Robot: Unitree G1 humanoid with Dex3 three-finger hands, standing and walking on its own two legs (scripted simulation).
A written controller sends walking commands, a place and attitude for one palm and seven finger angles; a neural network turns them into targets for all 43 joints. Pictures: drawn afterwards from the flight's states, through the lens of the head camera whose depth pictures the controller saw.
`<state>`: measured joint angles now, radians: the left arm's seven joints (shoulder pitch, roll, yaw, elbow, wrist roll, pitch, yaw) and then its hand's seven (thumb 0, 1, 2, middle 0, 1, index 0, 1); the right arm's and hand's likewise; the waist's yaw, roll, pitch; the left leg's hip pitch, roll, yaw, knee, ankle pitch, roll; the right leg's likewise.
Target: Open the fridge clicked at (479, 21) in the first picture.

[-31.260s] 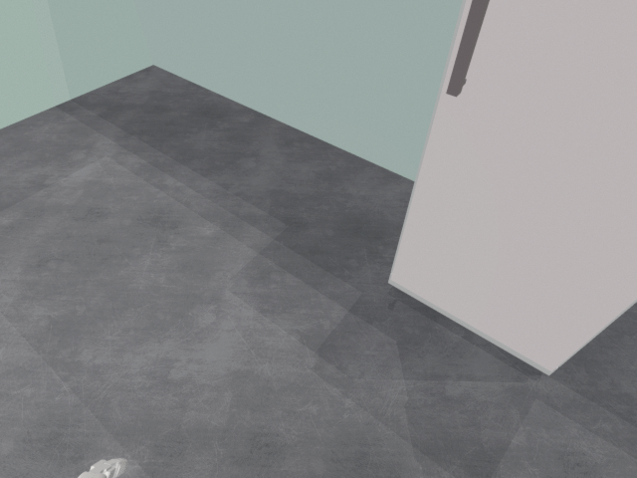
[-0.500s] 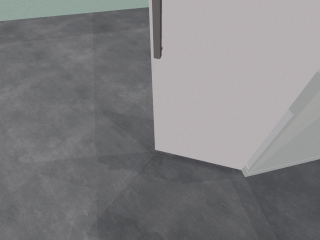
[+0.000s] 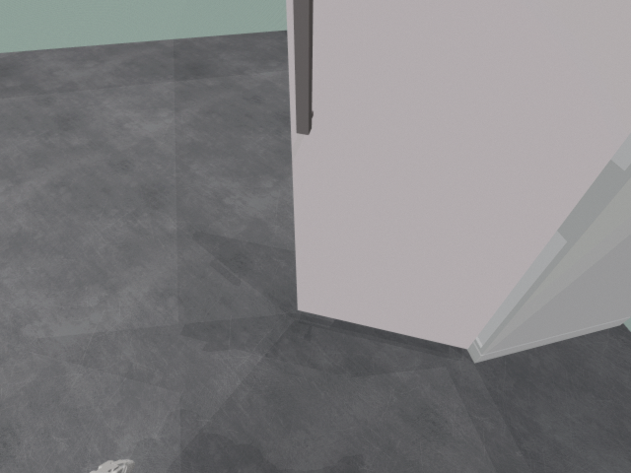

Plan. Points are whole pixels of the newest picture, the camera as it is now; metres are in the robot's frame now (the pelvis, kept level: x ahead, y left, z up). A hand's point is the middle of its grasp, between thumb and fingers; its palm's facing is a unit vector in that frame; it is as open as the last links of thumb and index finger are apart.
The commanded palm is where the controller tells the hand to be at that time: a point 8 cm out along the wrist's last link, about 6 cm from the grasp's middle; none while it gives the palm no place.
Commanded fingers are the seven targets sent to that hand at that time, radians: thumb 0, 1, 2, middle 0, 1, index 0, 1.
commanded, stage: look to check the result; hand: left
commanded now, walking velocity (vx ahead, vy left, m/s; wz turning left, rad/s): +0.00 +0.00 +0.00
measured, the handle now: (306, 20) +0.68 +0.06 +0.25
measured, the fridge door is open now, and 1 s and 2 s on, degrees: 62 62 62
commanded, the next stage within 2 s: stand and wait in 0.46 s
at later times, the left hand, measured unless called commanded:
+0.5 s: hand out of the picture +0.10 +0.24 -0.16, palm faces -0.04 -0.95 -0.32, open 7.3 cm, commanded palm none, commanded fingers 0.00 0.90 0.90 -0.20 -0.30 -0.20 -0.30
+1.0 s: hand out of the picture +0.10 +0.24 -0.16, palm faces -0.04 -0.94 -0.34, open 7.3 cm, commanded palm none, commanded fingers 0.00 0.90 0.90 -0.20 -0.30 -0.20 -0.30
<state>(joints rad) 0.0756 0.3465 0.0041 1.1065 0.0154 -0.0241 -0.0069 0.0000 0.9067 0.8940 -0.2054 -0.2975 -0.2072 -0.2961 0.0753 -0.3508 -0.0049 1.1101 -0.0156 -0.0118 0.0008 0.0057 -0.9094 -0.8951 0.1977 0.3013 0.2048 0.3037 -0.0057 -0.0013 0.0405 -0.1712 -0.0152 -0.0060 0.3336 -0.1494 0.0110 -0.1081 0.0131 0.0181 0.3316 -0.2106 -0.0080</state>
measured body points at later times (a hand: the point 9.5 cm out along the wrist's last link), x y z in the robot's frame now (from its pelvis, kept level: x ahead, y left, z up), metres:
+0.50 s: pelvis +0.02 +0.00 +0.00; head +0.04 +0.00 +0.45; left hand +0.10 +0.29 -0.14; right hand +0.09 -0.29 -0.14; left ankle +0.02 +0.11 -0.75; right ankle -0.02 -0.12 -0.75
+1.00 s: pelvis +0.02 +0.00 +0.00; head +0.04 +0.00 +0.45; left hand +0.11 +0.29 -0.13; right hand +0.09 -0.30 -0.13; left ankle +0.02 +0.11 -0.75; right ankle -0.02 -0.12 -0.75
